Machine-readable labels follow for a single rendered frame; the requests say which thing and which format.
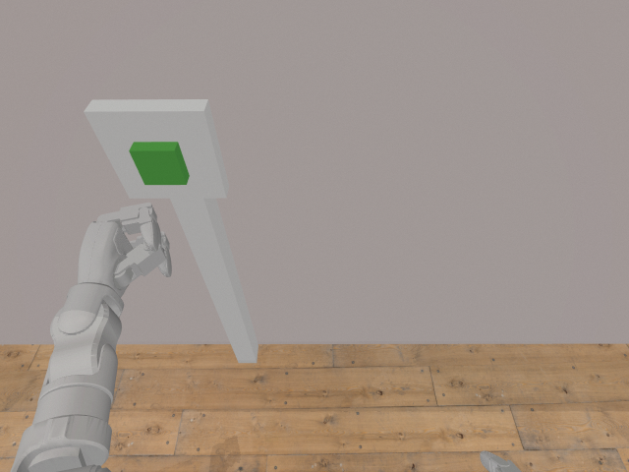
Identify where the left robot forearm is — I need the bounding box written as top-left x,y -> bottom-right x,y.
10,282 -> 124,472

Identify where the right robot hand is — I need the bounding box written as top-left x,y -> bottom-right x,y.
480,450 -> 521,472

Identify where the button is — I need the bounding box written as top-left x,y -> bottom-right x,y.
129,142 -> 190,185

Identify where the panel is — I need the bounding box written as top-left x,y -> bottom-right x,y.
84,99 -> 258,363

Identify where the left robot hand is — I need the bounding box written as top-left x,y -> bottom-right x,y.
78,203 -> 172,297

